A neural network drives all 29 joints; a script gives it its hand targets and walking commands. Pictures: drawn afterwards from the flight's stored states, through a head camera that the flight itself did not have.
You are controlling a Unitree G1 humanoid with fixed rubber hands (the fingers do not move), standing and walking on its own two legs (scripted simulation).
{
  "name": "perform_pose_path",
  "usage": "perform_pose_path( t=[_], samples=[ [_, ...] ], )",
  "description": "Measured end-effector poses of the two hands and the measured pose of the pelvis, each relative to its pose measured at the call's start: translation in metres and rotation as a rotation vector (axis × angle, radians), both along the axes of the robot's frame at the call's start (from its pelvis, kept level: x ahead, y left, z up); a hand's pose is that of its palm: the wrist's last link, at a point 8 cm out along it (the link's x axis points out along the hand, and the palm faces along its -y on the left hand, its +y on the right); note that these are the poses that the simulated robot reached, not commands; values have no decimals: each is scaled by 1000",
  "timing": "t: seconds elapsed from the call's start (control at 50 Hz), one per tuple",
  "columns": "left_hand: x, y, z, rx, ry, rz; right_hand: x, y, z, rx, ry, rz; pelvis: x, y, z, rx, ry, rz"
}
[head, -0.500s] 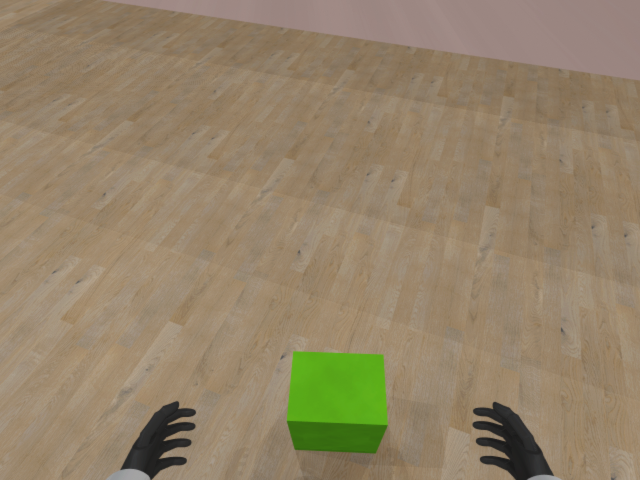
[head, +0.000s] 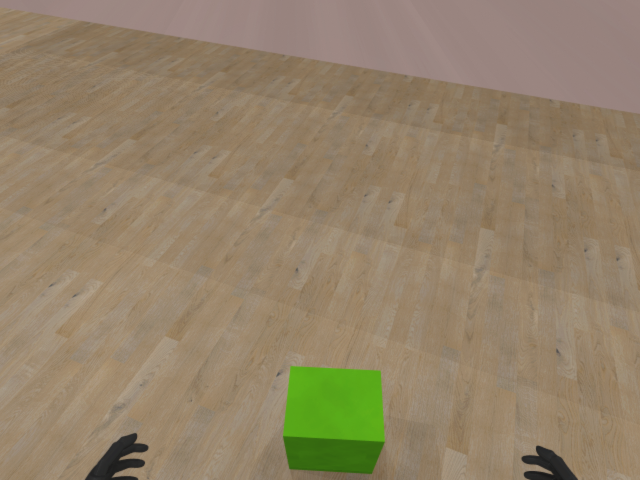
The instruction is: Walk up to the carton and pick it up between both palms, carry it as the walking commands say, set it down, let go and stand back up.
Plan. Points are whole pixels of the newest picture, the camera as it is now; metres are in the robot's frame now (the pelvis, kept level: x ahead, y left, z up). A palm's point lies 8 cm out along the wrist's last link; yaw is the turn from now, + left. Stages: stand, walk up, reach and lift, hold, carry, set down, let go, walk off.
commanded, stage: stand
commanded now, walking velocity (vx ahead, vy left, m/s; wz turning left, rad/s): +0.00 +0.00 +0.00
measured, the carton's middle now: (332, 422) +0.41 -0.01 -0.63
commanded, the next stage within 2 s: none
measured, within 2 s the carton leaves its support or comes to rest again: neither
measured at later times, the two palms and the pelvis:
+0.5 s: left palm out of the picture +0.10 +0.29 -0.09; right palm out of the picture +0.09 -0.30 -0.10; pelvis +0.00 +0.00 +0.01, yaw +0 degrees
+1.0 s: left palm out of the picture +0.08 +0.30 -0.09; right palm out of the picture +0.06 -0.32 -0.10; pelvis -0.02 -0.01 +0.01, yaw +0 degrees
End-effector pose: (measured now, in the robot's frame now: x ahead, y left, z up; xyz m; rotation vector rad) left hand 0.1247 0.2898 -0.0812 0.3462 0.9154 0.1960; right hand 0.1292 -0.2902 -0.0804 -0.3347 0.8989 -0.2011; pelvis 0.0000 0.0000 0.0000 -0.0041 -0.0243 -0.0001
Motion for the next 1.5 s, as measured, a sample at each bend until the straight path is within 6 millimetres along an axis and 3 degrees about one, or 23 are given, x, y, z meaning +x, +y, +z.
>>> perform_pose_path(
  t=[0.14,0.46,0.78,1.08,1.5],
  samples=[
    [-7,2,-3,9,35,-4,-5,1,-4,3,20,-4,0,1,2,1,-3,-1],
    [-20,3,-7,15,98,10,-37,-9,-17,2,131,-24,-4,-2,5,8,-8,-4],
    [-30,9,-4,41,130,21,-49,-22,-17,-3,158,-45,-11,-8,7,6,-22,-5],
    [-46,10,-8,39,179,37,-72,-25,-24,-3,234,-55,-17,-11,8,5,-25,1],
    [-51,14,-10,42,208,40,-70,-29,-23,-13,256,-62,-15,-10,9,5,-23,5]
  ],
)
